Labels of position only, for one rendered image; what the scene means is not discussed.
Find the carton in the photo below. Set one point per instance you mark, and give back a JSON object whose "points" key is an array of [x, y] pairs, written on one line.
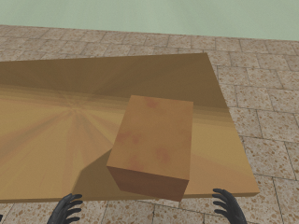
{"points": [[151, 154]]}

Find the robot right hand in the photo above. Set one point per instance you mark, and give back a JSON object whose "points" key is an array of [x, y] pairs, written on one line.
{"points": [[233, 211]]}

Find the robot left hand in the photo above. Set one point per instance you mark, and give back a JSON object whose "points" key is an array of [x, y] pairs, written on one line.
{"points": [[60, 213]]}

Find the table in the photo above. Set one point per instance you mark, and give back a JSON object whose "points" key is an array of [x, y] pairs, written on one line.
{"points": [[59, 119]]}

